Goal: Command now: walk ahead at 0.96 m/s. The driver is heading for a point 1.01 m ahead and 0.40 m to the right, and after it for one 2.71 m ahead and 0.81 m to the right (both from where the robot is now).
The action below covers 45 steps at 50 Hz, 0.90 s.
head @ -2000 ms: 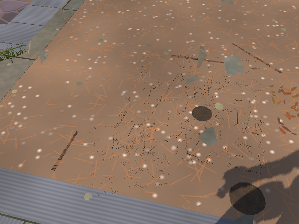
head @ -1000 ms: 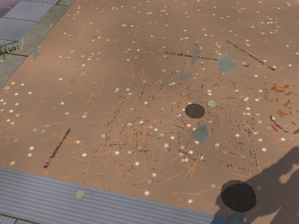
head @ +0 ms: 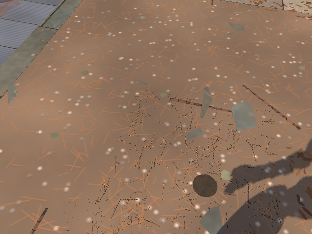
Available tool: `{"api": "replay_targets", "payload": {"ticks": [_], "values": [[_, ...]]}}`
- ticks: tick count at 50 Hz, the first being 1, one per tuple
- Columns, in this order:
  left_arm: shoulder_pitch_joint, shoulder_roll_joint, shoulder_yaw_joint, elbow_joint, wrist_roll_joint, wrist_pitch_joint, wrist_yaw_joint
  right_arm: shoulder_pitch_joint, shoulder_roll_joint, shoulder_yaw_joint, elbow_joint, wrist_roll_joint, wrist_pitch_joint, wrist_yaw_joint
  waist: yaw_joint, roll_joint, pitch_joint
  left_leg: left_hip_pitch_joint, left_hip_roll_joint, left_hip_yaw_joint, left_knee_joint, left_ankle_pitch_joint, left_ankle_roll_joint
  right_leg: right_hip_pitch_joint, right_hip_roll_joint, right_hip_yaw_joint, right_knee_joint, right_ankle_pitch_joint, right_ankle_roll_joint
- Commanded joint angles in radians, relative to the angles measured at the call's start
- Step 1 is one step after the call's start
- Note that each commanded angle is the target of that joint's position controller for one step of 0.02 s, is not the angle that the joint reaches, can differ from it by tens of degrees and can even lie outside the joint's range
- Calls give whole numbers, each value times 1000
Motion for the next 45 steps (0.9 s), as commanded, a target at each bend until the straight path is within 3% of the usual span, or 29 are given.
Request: {"api": "replay_targets", "payload": {"ticks": [1,2,3,5,7,9,11,14,16,17,18,19,20,21,22,23,25,28,32,34,36,38,39,40,41,42,43,44,45], "values": [[200,-7,28,111,24,-29,-3,-101,15,0,-180,-17,-10,7,-2,103,16,-530,52,-27,391,42,38,333,-303,757,-707,-273,-77],[210,-51,14,142,36,-41,-1,-128,57,17,-215,-12,14,6,-27,49,37,-571,54,-29,472,-16,47,261,-273,659,-712,-217,-68],[243,-48,13,182,25,-55,-3,-160,103,39,-256,-20,37,3,-55,16,54,-642,61,-46,505,-53,60,239,-247,565,-723,-166,-43],[209,-13,10,170,4,-73,-8,-204,51,45,-296,-10,69,4,-91,25,112,-668,81,-24,274,-51,47,158,-191,391,-835,-126,-7],[214,25,3,146,-19,-85,-3,-316,-24,44,-342,-21,63,12,-79,12,165,-579,111,110,-35,75,-8,95,-99,280,-925,125,-31],[305,50,7,139,-33,-90,13,-389,-42,46,-352,-21,50,25,-28,11,139,-425,97,182,-320,213,-58,143,-59,258,-969,358,-69],[377,104,22,131,-39,-93,24,-460,1,61,-370,-2,38,38,14,-4,102,-256,45,213,-577,301,-71,269,-83,276,-1030,588,-57],[428,166,38,116,-32,-81,29,-521,-46,49,-381,0,37,23,45,-66,60,-273,-27,229,-793,244,-66,667,-126,303,-915,1076,-46],[428,200,50,112,-14,-74,33,-417,-126,19,-360,-6,28,-5,-15,-149,-51,-118,-72,192,-858,129,-42,805,-165,339,-686,1324,-28],[404,223,59,106,0,-66,36,-259,-179,-5,-319,-2,23,-21,-96,-168,-141,45,-60,158,-881,77,-24,791,-174,346,-477,1311,-21],[345,222,65,82,1,-61,36,-68,-218,-25,-264,-6,19,-38,-189,-151,-222,287,18,111,-894,65,-13,640,-149,344,-243,1121,-19],[330,122,49,34,8,-63,31,97,-285,-46,-239,-36,20,-56,-208,-35,-352,539,245,-94,-814,-212,-11,414,-91,327,48,640,-39],[448,1,23,-22,-77,-60,23,26,-310,-57,-242,-66,18,-45,-74,327,-485,809,501,-646,-946,-324,131,17,28,291,406,0,17],[345,113,39,-14,-65,-46,41,-55,-203,-55,-266,-57,25,-28,-99,110,-361,669,439,-607,-1044,-452,113,-97,-45,290,431,97,-7],[231,127,46,-29,-48,-38,36,-102,-127,-34,-255,-48,15,-24,-100,19,-196,508,400,-440,-1074,-376,84,-115,-79,293,386,166,-6],[192,109,45,-43,-40,-29,27,-112,-100,-30,-231,-52,10,-22,-74,-48,-96,369,373,-327,-1110,-213,59,-93,-105,286,360,180,-2],[163,57,39,-70,0,6,5,-53,-49,-14,-162,-32,-1,-29,-28,5,5,223,298,-93,-1120,13,-16,-73,-149,278,333,185,4],[87,26,24,-147,13,44,-23,-44,-61,-15,-125,1,-15,-22,16,83,62,151,273,92,-1184,117,-60,-149,-180,232,301,221,22],[-54,42,6,-238,3,46,-49,-72,-115,-17,-123,-8,-33,-17,48,68,144,64,200,333,-1235,426,-106,-83,-156,133,17,432,7],[-136,66,4,-254,8,39,-60,-34,-148,-20,-114,-1,-32,-29,27,24,178,96,171,400,-1241,637,-123,16,-88,19,-183,493,-17],[-81,100,13,-224,-2,36,-61,15,-215,-30,-128,3,-24,-48,50,67,80,201,192,416,-1101,1134,-139,164,14,-47,-209,486,-41],[124,164,37,-182,6,26,-49,-16,-300,-54,-151,-3,11,-66,185,127,-16,221,256,381,-787,1292,-133,381,58,-19,-262,382,-81],[359,215,68,-113,6,23,-30,-77,-312,-61,-174,-10,30,-65,295,129,-122,151,266,350,-513,1213,-113,624,67,43,-285,372,-114],[459,264,99,-61,-8,25,-6,-113,-289,-64,-191,-13,47,-53,313,34,-156,-5,161,347,-145,626,-107,817,42,138,-376,337,-143],[364,349,126,-68,-21,41,11,-122,-132,-27,-241,-33,41,-38,185,-229,-73,-353,-18,312,281,-349,-130,897,-90,381,-319,533,-179],[321,430,138,-126,12,53,10,-50,-141,-15,-362,-4,21,-34,100,-193,-322,-596,-29,92,422,-371,-147,1138,-252,835,-518,356,-381],[314,385,137,-143,11,60,22,-128,-173,-6,-379,-12,-6,-32,123,-53,-270,-670,13,20,346,-286,-142,1058,-298,1007,-736,67,-359],[277,308,119,-128,7,54,30,-158,-193,-6,-370,-14,-14,-31,78,58,-84,-669,61,15,223,-229,-139,862,-277,958,-802,9,-306],[248,273,106,-118,-2,40,32,-178,-180,-2,-373,-31,-7,-33,25,101,-17,-602,93,11,134,-226,-149,695,-237,881,-806,85,-274]]}}
Velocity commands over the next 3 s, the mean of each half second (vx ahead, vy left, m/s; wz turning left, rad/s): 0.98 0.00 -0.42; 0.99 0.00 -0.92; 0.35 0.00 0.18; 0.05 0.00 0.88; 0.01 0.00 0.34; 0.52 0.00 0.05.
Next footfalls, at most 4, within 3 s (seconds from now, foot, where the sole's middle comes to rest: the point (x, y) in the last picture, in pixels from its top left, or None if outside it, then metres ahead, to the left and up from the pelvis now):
0.38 left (141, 215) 0.55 0.07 -0.70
0.80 right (206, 142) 0.92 -0.24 -0.70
1.20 left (228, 86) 1.32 -0.41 -0.70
1.76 right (259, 91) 1.29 -0.58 -0.70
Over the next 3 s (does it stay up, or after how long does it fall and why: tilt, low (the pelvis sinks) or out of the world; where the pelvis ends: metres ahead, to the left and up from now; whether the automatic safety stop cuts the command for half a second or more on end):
stays up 1.37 -0.36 0.08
